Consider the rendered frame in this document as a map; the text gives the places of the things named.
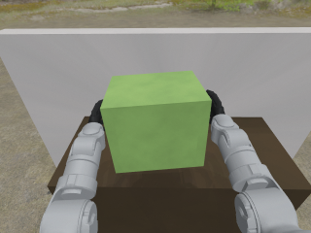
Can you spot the carton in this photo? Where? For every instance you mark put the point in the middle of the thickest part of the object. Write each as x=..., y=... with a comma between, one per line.
x=156, y=121

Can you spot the right robot upper arm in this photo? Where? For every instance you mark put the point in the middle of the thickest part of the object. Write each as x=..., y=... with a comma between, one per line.
x=265, y=210

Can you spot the pedestal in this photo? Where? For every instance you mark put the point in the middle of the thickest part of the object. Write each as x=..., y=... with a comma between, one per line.
x=184, y=200

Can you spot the robot right hand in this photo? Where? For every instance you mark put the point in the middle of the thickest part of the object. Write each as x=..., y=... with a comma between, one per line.
x=216, y=105

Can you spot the left robot upper arm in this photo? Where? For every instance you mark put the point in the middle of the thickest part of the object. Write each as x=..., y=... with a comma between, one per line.
x=70, y=216

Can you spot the robot left forearm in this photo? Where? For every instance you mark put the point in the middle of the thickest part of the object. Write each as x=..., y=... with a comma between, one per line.
x=79, y=178

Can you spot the robot right forearm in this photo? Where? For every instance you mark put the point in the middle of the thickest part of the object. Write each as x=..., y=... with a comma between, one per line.
x=245, y=169

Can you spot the robot left hand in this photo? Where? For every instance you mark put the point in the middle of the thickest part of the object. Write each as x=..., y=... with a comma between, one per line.
x=96, y=114

